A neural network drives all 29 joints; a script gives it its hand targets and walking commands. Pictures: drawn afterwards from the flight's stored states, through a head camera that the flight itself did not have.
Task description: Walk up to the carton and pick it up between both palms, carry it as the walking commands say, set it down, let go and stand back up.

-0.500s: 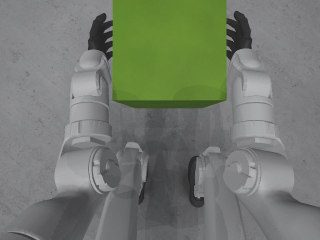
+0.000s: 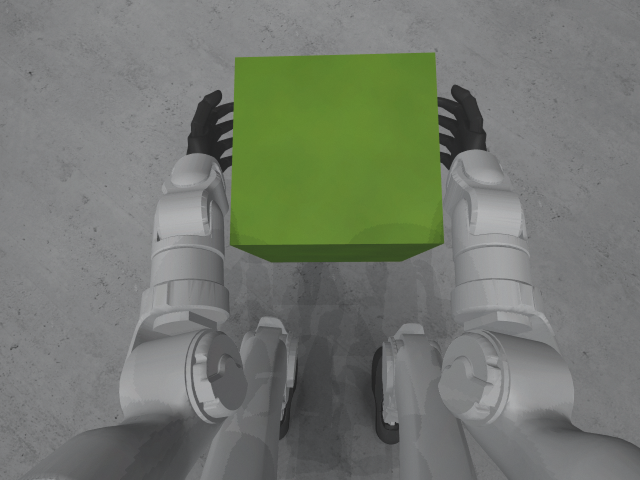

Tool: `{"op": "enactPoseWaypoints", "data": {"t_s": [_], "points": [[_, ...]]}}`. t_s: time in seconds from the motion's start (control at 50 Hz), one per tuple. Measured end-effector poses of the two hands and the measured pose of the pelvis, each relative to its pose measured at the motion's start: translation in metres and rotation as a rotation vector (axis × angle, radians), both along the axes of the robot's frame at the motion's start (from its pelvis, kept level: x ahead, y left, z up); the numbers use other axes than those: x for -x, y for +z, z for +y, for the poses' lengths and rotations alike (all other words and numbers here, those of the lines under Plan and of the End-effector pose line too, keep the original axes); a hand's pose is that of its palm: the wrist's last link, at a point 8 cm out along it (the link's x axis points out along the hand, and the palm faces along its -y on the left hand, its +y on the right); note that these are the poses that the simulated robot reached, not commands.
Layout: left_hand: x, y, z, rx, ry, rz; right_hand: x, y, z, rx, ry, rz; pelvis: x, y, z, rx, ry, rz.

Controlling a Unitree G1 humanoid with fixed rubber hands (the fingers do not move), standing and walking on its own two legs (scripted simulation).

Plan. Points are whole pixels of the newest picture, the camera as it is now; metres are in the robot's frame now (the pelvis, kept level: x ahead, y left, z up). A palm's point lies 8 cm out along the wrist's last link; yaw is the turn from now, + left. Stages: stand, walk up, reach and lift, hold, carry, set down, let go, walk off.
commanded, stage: reach and lift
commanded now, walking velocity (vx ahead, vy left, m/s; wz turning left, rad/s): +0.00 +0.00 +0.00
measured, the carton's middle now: (335, 180) +0.47 +0.02 -0.12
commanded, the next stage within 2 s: none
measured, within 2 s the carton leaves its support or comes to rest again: neither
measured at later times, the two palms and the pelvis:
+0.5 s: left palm (186, 150) +0.44 +0.17 +0.03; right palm (498, 145) +0.46 -0.13 +0.03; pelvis +0.02 +0.00 +0.07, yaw +0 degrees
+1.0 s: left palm (157, 136) +0.42 +0.16 +0.10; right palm (550, 132) +0.44 -0.14 +0.10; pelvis +0.03 +0.00 +0.13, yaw +0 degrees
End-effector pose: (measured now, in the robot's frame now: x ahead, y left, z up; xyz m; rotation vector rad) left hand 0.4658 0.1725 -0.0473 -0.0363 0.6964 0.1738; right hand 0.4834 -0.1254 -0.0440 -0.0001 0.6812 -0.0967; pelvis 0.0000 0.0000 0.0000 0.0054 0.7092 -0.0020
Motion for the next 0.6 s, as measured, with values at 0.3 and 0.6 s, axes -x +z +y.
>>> {"op": "enactPoseWaypoints", "data": {"t_s": [0.3, 0.6], "points": [[0.013, 0.045, -0.003, 0.004, 0.0, 0.002, 0.013, 0.046, -0.003, 0.002, 0.0, 0.001, -0.01, 0.04, -0.001, -0.001, -0.001, -0.051], [0.026, 0.088, -0.006, 0.009, 0.002, 0.001, 0.026, 0.09, -0.006, 0.001, -0.002, 0.0, -0.022, 0.08, -0.002, -0.002, -0.003, -0.116]]}}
